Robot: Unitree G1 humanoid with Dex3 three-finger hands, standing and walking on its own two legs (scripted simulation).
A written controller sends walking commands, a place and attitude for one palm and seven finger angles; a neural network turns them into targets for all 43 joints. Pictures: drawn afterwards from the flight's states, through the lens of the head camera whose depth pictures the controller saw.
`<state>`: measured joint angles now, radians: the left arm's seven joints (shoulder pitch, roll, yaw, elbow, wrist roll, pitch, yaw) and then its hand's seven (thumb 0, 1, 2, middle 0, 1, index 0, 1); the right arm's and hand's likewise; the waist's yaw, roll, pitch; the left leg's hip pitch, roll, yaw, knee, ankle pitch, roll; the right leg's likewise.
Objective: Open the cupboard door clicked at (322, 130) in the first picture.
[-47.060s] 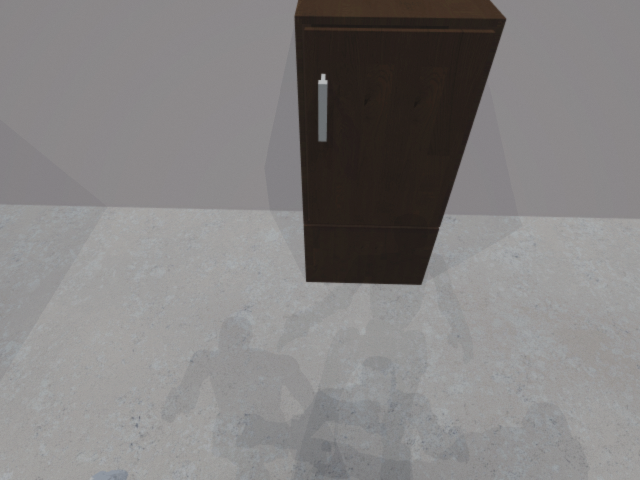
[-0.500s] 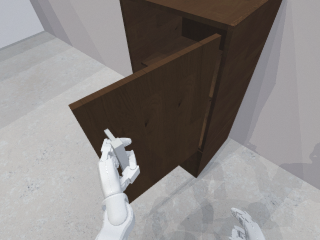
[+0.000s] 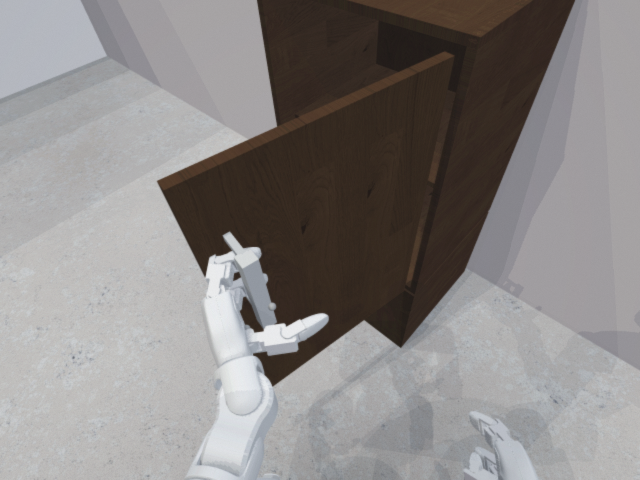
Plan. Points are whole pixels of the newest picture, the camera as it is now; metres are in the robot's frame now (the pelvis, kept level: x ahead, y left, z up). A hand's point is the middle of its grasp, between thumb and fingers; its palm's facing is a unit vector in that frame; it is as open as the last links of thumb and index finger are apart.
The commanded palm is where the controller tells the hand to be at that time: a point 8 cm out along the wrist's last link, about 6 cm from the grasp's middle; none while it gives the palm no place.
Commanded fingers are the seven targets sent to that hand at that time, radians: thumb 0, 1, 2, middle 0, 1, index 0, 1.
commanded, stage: open thumb and fingers to let go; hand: left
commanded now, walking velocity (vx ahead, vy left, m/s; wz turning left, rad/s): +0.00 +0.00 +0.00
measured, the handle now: (249, 282) +0.35 +0.11 +0.05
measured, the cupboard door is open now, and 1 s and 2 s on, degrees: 79 80 80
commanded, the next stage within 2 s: slide the hand sideways off the handle in 0.32 s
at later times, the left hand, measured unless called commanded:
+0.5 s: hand (265, 305) +0.32 +0.08 +0.06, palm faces +0.22 -0.97 -0.04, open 15.1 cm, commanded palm +0.28 +0.12 +0.06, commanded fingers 0.00 -0.50 0.30 -0.15 -0.30 -0.15 -0.30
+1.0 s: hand (253, 345) +0.26 +0.09 +0.06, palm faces -0.07 -1.00 -0.01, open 16.3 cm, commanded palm +0.24 +0.15 +0.06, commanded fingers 0.00 -0.50 0.30 -0.15 -0.30 -0.15 -0.30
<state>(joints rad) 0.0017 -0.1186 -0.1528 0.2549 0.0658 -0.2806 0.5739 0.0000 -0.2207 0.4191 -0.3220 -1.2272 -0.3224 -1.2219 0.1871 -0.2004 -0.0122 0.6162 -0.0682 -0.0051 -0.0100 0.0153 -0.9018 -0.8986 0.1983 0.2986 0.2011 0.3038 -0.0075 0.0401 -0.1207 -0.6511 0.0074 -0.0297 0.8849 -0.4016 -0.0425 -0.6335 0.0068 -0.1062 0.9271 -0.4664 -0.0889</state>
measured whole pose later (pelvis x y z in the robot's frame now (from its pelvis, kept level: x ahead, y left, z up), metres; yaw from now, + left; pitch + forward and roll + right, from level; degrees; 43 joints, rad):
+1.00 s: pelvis +0.00 +0.04 -0.01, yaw -2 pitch +9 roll +0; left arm 0.21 0.03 -0.24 0.00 0.00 -0.28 0.15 -0.02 -0.50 0.30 -0.16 -0.32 -0.16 -0.31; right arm 0.25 -0.21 0.03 0.47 -0.01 -0.03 0.01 0.02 -0.90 -0.90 0.20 0.30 0.20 0.30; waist 0.00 0.03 -0.09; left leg -0.67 0.00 0.02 0.96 -0.45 0.01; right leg -0.65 0.00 -0.05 0.97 -0.48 -0.03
